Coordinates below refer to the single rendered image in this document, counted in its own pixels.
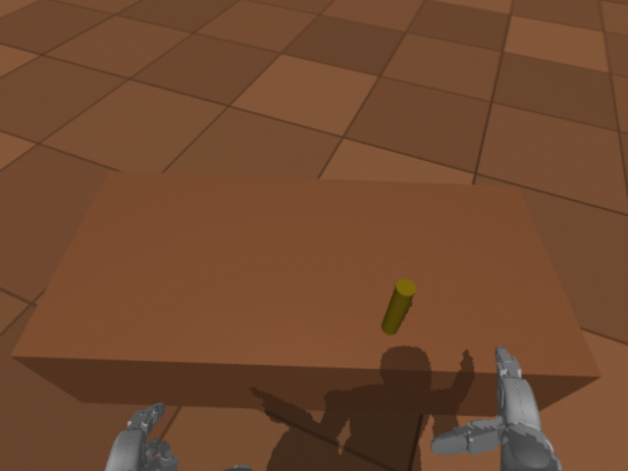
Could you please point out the right robot hand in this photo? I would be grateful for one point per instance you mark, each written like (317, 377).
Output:
(516, 405)

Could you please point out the right robot arm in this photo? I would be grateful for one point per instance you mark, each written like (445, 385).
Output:
(524, 448)

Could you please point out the can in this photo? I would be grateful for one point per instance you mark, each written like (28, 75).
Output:
(401, 298)

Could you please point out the left robot hand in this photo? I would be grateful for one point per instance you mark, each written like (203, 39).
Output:
(130, 452)

